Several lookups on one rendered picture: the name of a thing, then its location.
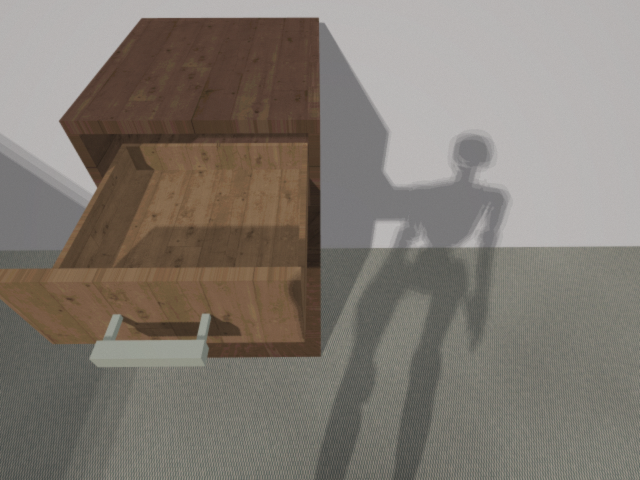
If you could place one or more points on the handle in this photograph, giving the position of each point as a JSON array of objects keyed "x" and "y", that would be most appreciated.
[{"x": 150, "y": 353}]

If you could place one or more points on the drawer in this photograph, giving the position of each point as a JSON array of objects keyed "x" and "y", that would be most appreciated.
[{"x": 174, "y": 231}]

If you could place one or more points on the cabinet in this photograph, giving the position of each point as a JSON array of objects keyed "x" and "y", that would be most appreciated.
[{"x": 213, "y": 80}]

